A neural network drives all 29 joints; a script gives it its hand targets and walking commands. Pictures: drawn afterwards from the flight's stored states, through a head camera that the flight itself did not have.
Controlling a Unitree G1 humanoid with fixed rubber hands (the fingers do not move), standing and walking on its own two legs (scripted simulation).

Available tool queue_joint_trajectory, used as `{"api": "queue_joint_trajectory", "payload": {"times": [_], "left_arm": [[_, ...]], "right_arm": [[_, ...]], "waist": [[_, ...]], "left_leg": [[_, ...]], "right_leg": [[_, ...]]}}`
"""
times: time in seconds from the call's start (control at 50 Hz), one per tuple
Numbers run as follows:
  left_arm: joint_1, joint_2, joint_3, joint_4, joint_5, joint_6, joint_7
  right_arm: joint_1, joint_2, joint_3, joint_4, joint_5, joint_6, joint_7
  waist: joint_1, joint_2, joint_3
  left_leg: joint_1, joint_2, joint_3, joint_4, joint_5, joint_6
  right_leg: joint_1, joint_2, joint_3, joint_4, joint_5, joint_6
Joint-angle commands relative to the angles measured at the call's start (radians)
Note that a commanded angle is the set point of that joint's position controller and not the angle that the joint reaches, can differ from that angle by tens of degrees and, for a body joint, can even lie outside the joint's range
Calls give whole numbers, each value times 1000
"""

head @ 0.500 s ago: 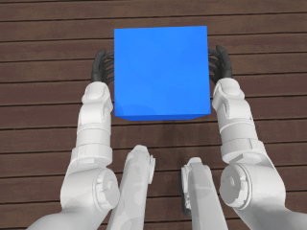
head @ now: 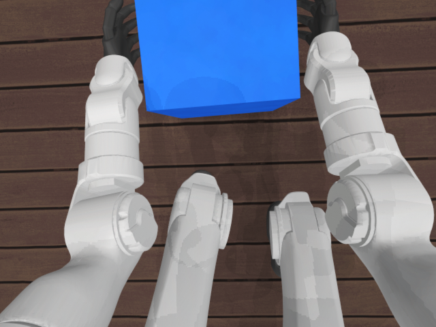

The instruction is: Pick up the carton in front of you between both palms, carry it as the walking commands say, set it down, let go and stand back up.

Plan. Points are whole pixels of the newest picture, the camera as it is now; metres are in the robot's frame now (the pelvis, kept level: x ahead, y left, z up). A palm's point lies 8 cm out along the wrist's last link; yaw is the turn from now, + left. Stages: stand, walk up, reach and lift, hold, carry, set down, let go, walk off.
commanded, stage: set down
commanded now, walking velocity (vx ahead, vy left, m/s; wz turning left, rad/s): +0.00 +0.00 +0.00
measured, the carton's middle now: (220, 54) +0.52 +0.12 -0.22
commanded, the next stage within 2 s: none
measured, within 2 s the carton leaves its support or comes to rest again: rests again in 0.72 s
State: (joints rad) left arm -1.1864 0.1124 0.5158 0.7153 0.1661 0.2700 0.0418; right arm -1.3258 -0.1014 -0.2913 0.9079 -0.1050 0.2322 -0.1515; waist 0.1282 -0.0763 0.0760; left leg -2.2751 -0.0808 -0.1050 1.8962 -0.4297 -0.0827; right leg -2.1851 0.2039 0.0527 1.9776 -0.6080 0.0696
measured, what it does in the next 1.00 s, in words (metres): stands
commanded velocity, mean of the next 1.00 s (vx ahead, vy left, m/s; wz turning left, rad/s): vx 0.00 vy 0.00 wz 0.00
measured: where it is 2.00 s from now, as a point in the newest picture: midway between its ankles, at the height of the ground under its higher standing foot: (236, 235)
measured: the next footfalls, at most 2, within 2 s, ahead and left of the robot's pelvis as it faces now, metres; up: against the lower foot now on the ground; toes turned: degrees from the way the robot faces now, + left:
none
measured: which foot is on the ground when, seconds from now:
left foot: down 0.00-1.00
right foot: down 0.00-1.00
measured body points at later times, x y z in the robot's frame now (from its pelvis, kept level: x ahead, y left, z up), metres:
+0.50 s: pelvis +0.01 +0.00 -0.03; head +0.37 +0.03 +0.23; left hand +0.49 +0.26 -0.21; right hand +0.57 -0.03 -0.21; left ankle +0.13 +0.14 -0.40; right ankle +0.09 -0.11 -0.40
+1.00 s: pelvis +0.00 +0.00 -0.05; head +0.36 +0.03 +0.21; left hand +0.49 +0.26 -0.23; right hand +0.57 -0.04 -0.23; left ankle +0.13 +0.13 -0.40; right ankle +0.09 -0.11 -0.40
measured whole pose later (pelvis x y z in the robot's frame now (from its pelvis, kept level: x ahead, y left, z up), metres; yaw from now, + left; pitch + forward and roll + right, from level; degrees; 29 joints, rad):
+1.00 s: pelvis +0.00 +0.00 -0.05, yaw +0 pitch +40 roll +2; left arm -1.31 0.20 0.51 0.95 0.14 0.18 -0.04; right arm -1.50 -0.22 -0.16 1.16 -0.06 0.16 -0.10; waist 0.16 -0.08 0.29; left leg -2.29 0.00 -0.05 2.08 -0.49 -0.06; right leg -2.24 0.19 0.04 2.18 -0.64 0.04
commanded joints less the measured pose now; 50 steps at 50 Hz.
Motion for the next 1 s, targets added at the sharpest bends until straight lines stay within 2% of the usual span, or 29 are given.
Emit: {"api": "queue_joint_trajectory", "payload": {"times": [0.0, 0.06, 0.1, 0.16, 0.28, 0.48, 0.72, 0.98], "left_arm": [[-652, -754, -460, -25, -128, -29, -241], [-698, -733, -467, -30, -147, -36, -244], [-738, -732, -463, -47, -162, -41, -250], [-736, -724, -463, -58, -179, -49, -256], [-658, -718, -420, 20, -157, -52, -273], [-676, -636, -374, 46, -124, -76, -279], [-684, -553, -339, 100, -118, -107, -265], [-612, -433, -238, 222, -66, -114, -250]], "right_arm": [[-596, 860, 382, -46, 110, -37, 199], [-637, 839, 399, -44, 133, -42, 201], [-658, 837, 410, -48, 135, -41, 203], [-662, 871, 448, -72, 158, -51, 203], [-615, 901, 455, -44, 152, -59, 211], [-598, 831, 397, 30, 137, -77, 217], [-616, 734, 374, 82, 147, -102, 229], [-559, 563, 286, 191, 81, -102, 243]], "waist": [[97, -10, -1188], [109, -14, -1181], [121, -56, -1156], [135, -100, -1156], [143, -134, -1080], [141, -102, -931], [149, -92, -810], [117, -93, -600]], "left_leg": [[822, -16, 211, -58, 307, 17], [799, -10, 214, -26, 310, 17], [741, -9, 210, -15, 322, 20], [764, -10, 203, 12, 388, 31], [718, -4, 194, 43, 400, 45], [597, 8, 193, 62, 342, 53], [558, 16, 177, 84, 315, 69], [457, 23, 152, 85, 182, 85]], "right_leg": [[402, 20, -125, -156, 211, -30], [397, 17, -124, -118, 210, -34], [406, 13, -126, -98, 231, -35], [401, 14, -132, -73, 287, -28], [337, 6, -124, -64, 309, -25], [269, 10, -96, -56, 281, -41], [217, 5, -80, -25, 250, -52], [136, -14, -68, -24, 133, -64]]}}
